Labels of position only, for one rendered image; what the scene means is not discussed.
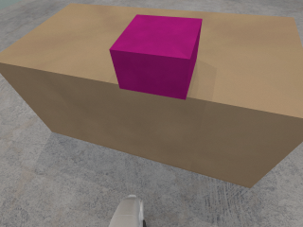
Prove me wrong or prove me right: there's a left robot thigh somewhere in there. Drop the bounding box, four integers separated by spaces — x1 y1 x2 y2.
108 197 144 227

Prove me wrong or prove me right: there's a pedestal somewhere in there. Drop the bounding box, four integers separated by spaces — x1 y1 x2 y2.
0 3 303 188

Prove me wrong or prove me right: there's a carton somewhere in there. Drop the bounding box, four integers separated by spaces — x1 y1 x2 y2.
109 14 203 100

